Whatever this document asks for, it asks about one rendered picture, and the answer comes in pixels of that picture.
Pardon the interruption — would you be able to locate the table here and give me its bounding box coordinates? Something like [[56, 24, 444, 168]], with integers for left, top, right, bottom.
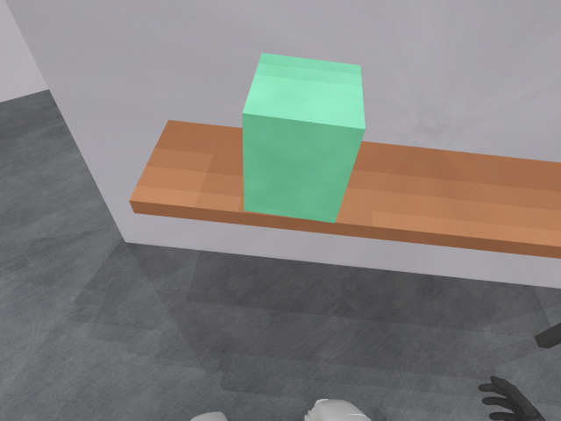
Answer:
[[129, 120, 561, 348]]

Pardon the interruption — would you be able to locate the robot right thigh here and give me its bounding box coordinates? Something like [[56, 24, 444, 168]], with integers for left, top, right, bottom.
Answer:
[[304, 399, 372, 421]]

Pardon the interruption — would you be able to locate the carton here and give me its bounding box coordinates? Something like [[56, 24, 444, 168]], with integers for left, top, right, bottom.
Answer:
[[242, 53, 366, 223]]

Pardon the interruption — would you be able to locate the right robot hand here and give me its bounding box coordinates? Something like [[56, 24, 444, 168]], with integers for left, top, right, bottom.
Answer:
[[479, 376, 546, 421]]

